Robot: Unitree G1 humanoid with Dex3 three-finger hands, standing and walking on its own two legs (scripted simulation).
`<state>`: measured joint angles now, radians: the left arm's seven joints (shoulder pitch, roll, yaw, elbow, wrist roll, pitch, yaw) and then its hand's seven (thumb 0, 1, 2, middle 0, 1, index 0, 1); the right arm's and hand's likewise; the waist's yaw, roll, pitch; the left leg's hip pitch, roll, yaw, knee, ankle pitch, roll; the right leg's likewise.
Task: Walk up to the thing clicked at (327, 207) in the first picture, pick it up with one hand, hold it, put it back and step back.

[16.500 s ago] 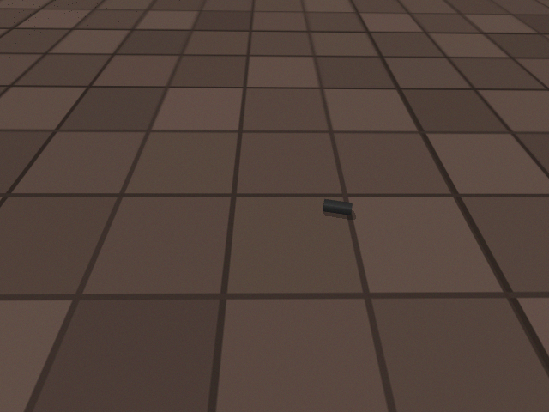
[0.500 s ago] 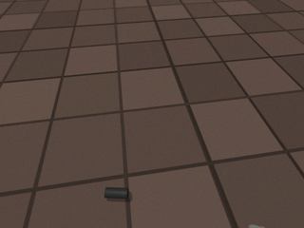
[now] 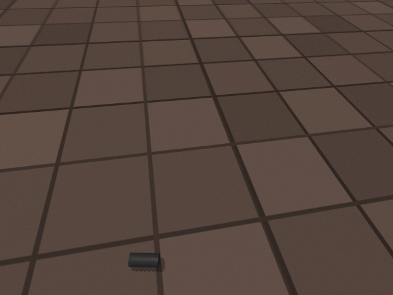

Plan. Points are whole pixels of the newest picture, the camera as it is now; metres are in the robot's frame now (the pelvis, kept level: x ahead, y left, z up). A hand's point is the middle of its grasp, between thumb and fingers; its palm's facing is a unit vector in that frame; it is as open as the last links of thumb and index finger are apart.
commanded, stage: walk up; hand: left
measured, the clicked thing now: (144, 259) +0.46 +0.23 -0.75
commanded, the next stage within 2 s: none
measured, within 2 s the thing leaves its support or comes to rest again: neither
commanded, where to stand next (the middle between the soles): +0.06 -0.01 m, yaw +0 degrees
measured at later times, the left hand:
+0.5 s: hand out of the picture +0.06 +0.27 -0.17, palm faces +0.00 -0.94 -0.35, open 7.4 cm
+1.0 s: hand (94, 276) +0.23 +0.24 -0.16, palm faces -0.03 -0.90 -0.43, open 7.4 cm
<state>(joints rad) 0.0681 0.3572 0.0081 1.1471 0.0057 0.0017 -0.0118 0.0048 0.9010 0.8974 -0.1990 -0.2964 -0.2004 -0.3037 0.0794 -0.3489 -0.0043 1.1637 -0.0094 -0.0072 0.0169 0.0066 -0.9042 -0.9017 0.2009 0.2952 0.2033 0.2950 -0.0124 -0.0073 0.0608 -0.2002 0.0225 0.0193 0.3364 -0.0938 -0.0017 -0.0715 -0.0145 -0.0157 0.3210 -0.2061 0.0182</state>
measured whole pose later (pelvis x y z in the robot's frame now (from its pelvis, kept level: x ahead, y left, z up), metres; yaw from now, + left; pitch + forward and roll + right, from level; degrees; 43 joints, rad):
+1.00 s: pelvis +0.08 -0.02 -0.03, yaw +2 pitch -2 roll +1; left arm 0.03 0.35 0.02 0.84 0.01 0.02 0.03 0.00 0.90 0.90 -0.20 -0.30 -0.20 -0.30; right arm 0.15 -0.42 -0.07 0.87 0.01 0.08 -0.02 0.01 -0.91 -0.90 0.20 0.30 0.20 0.29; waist -0.03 0.05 0.22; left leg -0.45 -0.08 -0.12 1.28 -0.57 -0.01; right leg -0.43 -0.05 -0.02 0.65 -0.18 -0.02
